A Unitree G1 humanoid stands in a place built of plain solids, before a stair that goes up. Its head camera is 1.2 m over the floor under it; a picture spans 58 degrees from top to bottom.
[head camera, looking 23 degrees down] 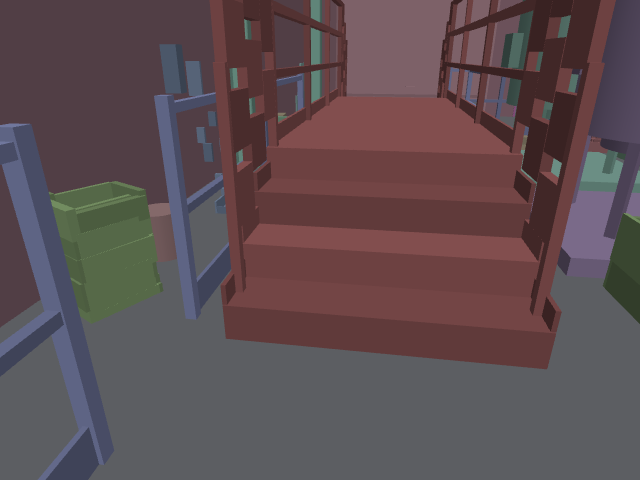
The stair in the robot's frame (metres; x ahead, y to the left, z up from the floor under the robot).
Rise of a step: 0.18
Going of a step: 0.28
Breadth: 1.40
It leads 9 degrees to the right of straight ahead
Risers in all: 4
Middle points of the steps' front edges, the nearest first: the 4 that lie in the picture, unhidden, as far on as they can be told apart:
1.55 -0.26 0.18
1.83 -0.30 0.36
2.11 -0.34 0.54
2.38 -0.38 0.72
